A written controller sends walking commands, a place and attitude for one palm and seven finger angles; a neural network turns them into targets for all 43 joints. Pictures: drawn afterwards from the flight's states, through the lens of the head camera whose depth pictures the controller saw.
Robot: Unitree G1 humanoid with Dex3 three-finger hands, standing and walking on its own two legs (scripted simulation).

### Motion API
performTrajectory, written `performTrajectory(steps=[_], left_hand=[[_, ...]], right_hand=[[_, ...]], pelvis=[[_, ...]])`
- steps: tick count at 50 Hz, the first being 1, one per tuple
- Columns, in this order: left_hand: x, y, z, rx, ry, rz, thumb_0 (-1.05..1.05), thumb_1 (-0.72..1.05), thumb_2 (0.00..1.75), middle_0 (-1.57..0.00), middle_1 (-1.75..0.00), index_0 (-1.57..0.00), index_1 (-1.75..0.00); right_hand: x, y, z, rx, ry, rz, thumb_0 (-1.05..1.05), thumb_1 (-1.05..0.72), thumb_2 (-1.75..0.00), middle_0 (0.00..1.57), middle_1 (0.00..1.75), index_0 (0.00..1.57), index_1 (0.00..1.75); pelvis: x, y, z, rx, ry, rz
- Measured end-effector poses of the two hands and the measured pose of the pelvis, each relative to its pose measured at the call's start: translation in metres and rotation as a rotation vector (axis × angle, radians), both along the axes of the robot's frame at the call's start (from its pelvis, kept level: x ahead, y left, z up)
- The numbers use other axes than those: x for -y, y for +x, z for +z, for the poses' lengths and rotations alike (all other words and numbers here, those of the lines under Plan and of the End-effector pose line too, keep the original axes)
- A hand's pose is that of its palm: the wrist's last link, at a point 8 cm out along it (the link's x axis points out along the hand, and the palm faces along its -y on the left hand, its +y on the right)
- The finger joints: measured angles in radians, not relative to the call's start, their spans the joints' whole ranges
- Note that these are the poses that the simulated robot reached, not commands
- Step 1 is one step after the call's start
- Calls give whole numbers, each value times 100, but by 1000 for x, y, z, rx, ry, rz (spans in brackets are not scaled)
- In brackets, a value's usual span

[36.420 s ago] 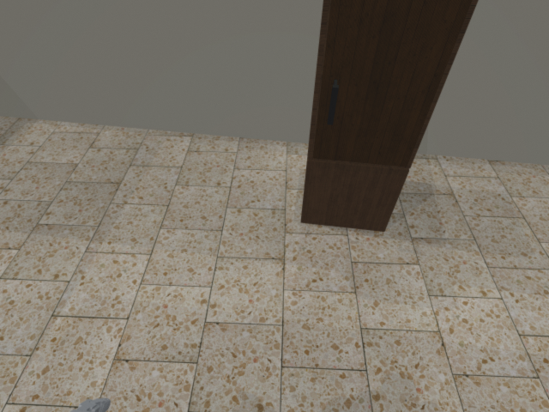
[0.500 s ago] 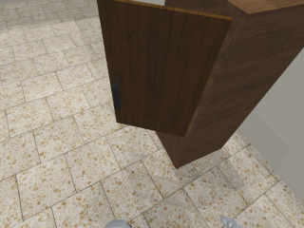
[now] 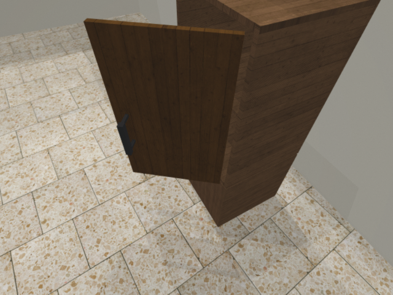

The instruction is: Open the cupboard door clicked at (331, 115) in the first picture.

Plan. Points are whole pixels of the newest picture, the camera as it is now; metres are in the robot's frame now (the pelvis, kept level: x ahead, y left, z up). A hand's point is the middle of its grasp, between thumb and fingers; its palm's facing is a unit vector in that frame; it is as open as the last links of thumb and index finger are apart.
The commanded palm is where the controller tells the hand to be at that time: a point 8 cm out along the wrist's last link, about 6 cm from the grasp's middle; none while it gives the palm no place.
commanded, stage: come to a stop and stand still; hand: left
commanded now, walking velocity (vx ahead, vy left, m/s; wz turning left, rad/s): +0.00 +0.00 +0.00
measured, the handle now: (127, 135) +0.58 +0.24 -0.08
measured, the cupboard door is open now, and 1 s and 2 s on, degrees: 53 53 53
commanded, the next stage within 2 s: look again from close up in 0.44 s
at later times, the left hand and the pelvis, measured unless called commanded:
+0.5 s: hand out of the picture +0.00 +0.15 -0.17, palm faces +0.05 -0.99 -0.16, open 7.3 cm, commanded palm none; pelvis +0.02 -0.02 +0.01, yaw +0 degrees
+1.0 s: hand out of the picture +0.03 +0.22 -0.17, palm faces -0.01 -0.97 -0.23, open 7.4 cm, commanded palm none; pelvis +0.01 +0.03 +0.00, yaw -2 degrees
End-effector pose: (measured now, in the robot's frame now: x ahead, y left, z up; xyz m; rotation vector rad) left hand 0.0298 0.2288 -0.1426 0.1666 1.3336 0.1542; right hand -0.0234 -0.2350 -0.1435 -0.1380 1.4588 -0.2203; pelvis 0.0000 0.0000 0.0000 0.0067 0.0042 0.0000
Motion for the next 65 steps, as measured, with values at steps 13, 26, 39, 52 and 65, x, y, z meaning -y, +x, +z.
performTrajectory(steps=[13, 26, 39, 52, 65], left_hand=[[15, -9, 5, -34, -5, 16, 1, 93, 90, -20, -30, -20, -30], [35, -32, 0, -100, -52, 54, 1, 91, 90, -20, -30, -20, -30], [4, -23, -9, -40, -28, 3, 1, 91, 90, -20, -30, -20, -30], [-39, -8, 3, 12, 22, -34, 1, 91, 90, -20, -30, -20, -30], [-43, 119, 115, 917, 5, 10, 2, 85, 88, -21, -34, -20, -33]], right_hand=[[-15, 1, -2, -16, 69, 1, 1, -91, -90, 20, 30, 20, 30], [-2, 35, 2, 31, 29, 40, 1, -91, -90, 20, 30, 20, 30], [-19, 76, 2, 214, -3, 60, 1, -92, -90, 20, 30, 20, 30], [-35, 60, 7, 193, 9, 77, 1, -93, -90, 20, 30, 20, 30], [-17, 90, 24, 577, -69, 91, 1, -91, -90, 21, 30, 20, 30]], pelvis=[[13, 7, 6, 13, 3, -4], [15, 19, 6, 13, 4, 0], [-12, 14, -5, 17, -16, -24], [-30, 4, 0, 7, -4, -32], [-28, -18, -15, -73, 3, 8]])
